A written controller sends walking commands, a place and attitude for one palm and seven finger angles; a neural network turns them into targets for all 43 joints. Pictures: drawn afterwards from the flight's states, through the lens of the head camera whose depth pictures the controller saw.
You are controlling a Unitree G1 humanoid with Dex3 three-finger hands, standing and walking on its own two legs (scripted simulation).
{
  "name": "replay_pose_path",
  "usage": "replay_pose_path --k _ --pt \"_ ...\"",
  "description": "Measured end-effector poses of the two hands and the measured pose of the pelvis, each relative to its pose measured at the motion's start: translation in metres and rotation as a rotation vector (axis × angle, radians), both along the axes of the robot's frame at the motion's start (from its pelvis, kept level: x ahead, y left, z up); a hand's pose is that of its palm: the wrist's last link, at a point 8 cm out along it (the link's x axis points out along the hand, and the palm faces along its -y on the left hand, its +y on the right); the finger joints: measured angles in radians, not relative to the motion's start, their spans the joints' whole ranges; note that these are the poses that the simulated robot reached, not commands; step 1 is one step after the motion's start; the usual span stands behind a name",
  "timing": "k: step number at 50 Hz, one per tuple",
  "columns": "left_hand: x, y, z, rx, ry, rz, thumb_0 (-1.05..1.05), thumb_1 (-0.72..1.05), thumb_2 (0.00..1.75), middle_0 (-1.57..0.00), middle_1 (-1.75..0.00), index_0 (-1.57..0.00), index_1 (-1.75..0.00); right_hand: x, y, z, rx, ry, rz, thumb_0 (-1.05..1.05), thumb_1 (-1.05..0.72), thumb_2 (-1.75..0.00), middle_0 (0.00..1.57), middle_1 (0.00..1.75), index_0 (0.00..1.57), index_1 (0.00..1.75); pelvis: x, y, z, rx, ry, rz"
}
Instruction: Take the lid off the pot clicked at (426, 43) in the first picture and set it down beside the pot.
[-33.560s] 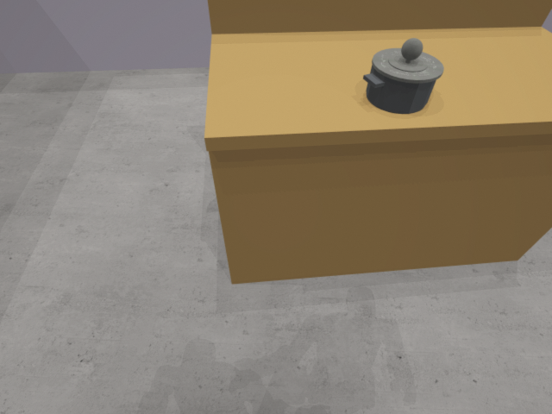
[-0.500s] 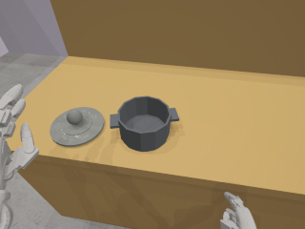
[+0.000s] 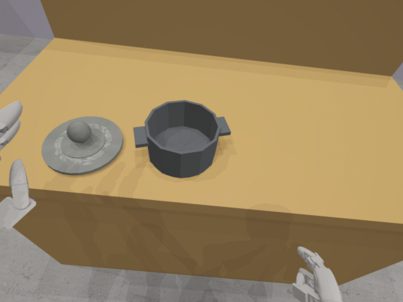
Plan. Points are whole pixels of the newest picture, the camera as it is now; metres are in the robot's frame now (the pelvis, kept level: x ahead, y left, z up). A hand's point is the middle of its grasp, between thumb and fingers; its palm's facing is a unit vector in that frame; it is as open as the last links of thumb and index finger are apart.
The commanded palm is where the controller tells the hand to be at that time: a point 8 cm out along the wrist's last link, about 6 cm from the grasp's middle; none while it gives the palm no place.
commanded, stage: step back with the hand held close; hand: left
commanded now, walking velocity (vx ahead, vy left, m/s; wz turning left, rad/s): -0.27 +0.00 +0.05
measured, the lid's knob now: (79, 131) +0.44 +0.31 +0.05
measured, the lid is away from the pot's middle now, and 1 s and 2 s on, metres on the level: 0.23 0.23 0.23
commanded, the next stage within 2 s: stop stepping back and stand still in 1.56 s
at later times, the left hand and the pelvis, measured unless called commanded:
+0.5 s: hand out of the picture +0.14 +0.24 +0.21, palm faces +0.45 -0.80 -0.40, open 7.4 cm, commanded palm +0.07 +0.28 +0.22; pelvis -0.05 +0.00 -0.02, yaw +1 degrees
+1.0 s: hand (2, 261) +0.13 +0.22 +0.21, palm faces +0.45 -0.81 -0.38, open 7.4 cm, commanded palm +0.06 +0.27 +0.22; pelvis -0.07 -0.02 -0.02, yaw +2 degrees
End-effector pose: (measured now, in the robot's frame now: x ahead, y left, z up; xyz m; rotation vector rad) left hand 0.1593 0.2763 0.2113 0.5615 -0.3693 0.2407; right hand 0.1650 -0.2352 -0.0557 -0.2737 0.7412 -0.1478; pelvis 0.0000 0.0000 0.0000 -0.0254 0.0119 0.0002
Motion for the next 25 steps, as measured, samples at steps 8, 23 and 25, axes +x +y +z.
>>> replay_pose_path --k 8,23,25 --pt "-0.031 0.000 0.014 0.030 -0.110 0.033 0.02 0.89 0.90 -0.22 -0.30 -0.22 -0.30 -0.030 0.009 -0.015 0.030 0.005 0.014 0.01 -0.90 -0.90 0.20 0.30 0.21 0.30 -0.022 -0.001 -0.007 -0.018 -0.007 0.017" --pt "-0.060 0.006 0.006 -0.003 -0.187 0.058 0.02 0.89 0.90 -0.21 -0.30 -0.22 -0.30 -0.065 0.006 -0.013 0.002 -0.047 -0.007 0.01 -0.90 -0.90 0.20 0.30 0.21 0.30 -0.050 0.001 -0.015 -0.024 -0.015 0.019" --pt "-0.063 0.005 0.006 -0.002 -0.197 0.052 0.02 0.89 0.90 -0.21 -0.30 -0.22 -0.30 -0.066 0.005 -0.013 0.001 -0.051 -0.002 0.01 -0.90 -0.90 0.20 0.30 0.21 0.30 -0.052 0.000 -0.016 -0.023 -0.018 0.018"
